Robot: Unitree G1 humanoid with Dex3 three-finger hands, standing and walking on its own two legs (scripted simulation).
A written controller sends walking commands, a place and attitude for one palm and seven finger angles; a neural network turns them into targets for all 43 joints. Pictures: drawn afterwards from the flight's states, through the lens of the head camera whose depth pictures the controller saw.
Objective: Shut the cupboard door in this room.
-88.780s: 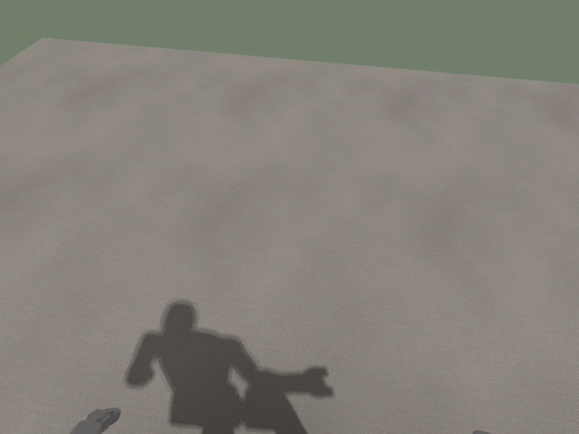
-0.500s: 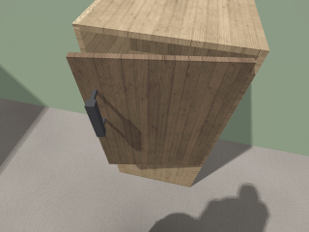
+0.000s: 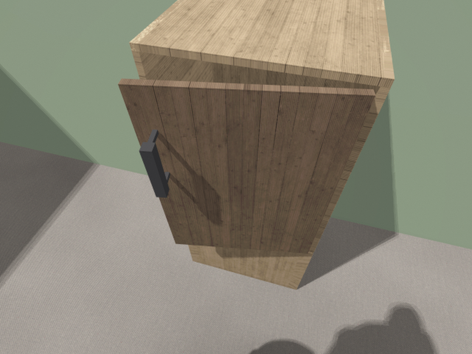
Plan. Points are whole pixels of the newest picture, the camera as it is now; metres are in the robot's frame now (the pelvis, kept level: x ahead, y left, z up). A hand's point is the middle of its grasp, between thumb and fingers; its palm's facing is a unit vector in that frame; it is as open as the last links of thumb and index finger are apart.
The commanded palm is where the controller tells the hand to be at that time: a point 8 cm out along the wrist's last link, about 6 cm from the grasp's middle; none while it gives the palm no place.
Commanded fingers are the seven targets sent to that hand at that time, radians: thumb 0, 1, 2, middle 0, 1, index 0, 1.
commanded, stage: come to a stop and stand still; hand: left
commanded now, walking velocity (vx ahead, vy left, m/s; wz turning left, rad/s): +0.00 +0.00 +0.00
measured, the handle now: (158, 164) +0.45 +0.22 +0.03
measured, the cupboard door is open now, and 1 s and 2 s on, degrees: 11 11 11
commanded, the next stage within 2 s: look again from close up in 1.88 s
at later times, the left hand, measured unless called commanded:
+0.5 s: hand out of the picture +0.03 +0.28 -0.18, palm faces -0.01 -0.97 -0.23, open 7.4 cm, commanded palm none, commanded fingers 0.00 0.90 0.90 -0.20 -0.30 -0.20 -0.30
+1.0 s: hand out of the picture +0.04 +0.25 -0.19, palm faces -0.03 -0.98 -0.20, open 7.3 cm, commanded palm none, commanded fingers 0.00 0.90 0.90 -0.20 -0.30 -0.20 -0.30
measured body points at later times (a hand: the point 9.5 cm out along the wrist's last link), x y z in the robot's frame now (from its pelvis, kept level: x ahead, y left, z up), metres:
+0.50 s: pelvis +0.00 +0.09 -0.01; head +0.02 +0.09 +0.44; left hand +0.03 +0.33 -0.16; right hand +0.01 -0.14 -0.17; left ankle -0.03 +0.12 -0.75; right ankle +0.00 -0.08 -0.75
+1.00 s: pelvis +0.02 +0.08 -0.01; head +0.05 +0.08 +0.44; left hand +0.04 +0.30 -0.17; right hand +0.01 -0.14 -0.17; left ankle -0.03 +0.12 -0.75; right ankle +0.00 -0.08 -0.75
